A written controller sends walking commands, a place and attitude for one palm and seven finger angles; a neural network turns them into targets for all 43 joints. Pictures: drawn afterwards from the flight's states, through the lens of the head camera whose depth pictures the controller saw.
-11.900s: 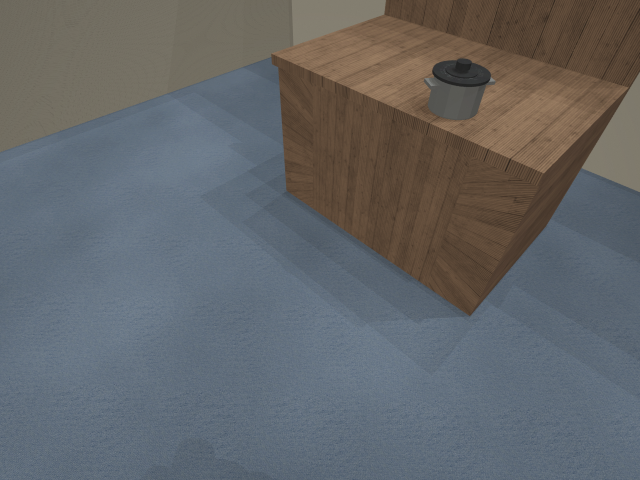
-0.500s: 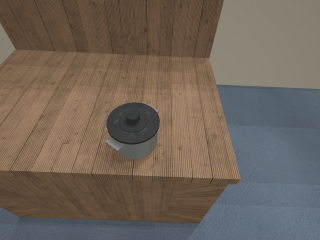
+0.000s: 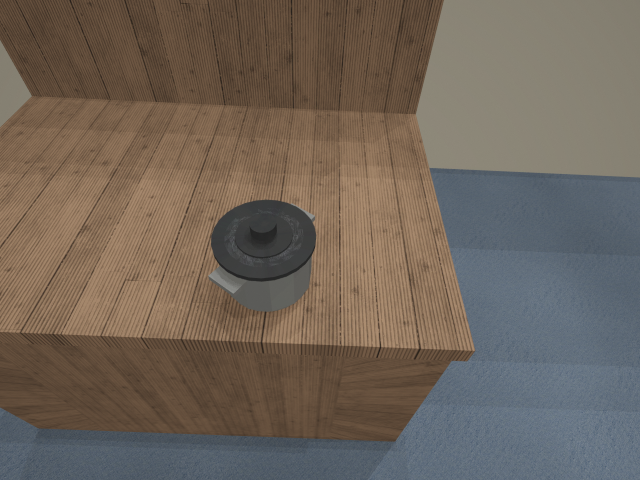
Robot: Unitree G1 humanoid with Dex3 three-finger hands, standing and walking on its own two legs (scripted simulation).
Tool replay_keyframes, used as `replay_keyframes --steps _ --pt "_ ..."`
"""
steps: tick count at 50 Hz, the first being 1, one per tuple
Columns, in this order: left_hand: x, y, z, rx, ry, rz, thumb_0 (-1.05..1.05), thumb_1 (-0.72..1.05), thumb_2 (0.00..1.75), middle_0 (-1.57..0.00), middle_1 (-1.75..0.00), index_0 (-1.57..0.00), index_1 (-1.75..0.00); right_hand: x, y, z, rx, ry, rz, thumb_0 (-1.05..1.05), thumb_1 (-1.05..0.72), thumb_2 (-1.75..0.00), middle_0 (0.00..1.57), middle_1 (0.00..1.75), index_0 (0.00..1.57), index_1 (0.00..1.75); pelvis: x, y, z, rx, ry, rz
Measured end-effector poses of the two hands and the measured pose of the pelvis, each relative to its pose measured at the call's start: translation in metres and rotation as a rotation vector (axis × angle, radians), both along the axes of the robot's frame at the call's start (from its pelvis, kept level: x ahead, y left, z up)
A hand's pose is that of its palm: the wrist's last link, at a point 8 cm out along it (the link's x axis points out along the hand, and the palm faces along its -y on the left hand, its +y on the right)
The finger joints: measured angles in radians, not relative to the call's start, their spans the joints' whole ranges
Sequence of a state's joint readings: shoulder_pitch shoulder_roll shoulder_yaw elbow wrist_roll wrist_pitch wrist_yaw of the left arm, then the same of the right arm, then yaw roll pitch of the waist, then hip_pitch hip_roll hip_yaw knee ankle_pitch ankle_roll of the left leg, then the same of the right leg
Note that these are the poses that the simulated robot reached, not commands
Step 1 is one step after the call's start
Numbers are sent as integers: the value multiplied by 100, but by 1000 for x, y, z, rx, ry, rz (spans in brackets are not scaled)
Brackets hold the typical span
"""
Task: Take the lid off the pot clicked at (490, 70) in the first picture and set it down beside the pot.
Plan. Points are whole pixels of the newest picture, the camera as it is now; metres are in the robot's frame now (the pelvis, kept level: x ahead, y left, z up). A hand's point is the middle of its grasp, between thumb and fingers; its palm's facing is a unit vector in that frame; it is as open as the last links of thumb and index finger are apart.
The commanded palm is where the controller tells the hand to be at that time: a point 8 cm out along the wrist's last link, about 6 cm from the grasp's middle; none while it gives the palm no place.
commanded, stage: look again from close up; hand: left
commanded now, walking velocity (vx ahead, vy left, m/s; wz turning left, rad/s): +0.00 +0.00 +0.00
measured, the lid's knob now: (263, 226) +0.45 +0.12 +0.04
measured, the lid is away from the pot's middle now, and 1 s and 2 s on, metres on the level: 0.00 0.00 0.00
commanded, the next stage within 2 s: lift the closed hand beside the body in 0.04 s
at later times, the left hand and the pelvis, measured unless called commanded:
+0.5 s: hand out of the picture +0.10 +0.19 -0.07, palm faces +0.19 -0.96 -0.21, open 5.0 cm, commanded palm +0.06 +0.25 -0.05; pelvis -0.04 +0.00 +0.00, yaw +1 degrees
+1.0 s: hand out of the picture +0.09 +0.24 -0.04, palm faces +0.26 -0.90 -0.36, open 3.1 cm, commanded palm +0.05 +0.28 +0.00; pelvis -0.02 +0.01 +0.00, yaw +1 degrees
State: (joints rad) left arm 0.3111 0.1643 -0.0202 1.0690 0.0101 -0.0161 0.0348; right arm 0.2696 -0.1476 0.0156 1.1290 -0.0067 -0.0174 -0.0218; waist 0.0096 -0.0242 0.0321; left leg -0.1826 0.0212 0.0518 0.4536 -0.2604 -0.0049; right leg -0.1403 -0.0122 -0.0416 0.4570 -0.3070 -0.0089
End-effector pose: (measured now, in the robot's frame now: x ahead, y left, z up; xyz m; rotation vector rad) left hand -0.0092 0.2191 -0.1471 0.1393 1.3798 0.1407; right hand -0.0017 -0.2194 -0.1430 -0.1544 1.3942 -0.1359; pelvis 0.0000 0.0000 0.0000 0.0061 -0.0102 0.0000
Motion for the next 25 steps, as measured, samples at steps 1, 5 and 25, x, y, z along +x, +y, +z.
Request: replay_keyframes --steps 1,5,25 --pt "-1 0 0 0 1 0 1 90 89 -20 -30 -20 -30 -1 0 0 1 2 -1 0 -92 -89 20 30 19 30 -1 0 0 0 0 0" --pt "-5 -1 0 -3 6 0 1 90 89 -20 -30 -20 -30 -7 2 0 6 12 -3 1 -92 -89 20 30 19 30 -3 0 0 0 0 0" --pt "80 13 100 108 -742 21 1 91 89 -63 -77 -63 -77 158 -14 88 -49 -835 134 1 -91 -89 20 30 19 30 -35 -2 -4 0 -35 18"
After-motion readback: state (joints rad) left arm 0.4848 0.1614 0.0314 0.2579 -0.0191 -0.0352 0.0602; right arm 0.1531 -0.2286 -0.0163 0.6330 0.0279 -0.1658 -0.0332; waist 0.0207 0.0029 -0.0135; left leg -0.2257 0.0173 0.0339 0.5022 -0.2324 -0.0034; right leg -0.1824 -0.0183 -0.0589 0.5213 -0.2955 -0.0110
